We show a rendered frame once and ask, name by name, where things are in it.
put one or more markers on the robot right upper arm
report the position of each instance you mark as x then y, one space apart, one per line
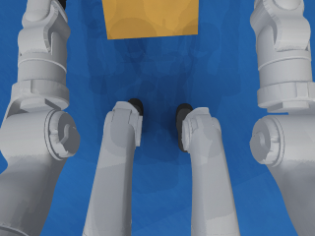
285 143

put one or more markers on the robot right forearm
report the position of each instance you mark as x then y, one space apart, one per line
283 57

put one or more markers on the robot left forearm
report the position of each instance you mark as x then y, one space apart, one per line
42 60

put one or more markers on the robot left upper arm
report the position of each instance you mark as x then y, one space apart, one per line
36 146

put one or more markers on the carton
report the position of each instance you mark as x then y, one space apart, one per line
150 18

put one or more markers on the robot left shin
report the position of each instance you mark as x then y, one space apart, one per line
119 104

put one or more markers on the right robot foot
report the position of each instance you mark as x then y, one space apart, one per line
181 112

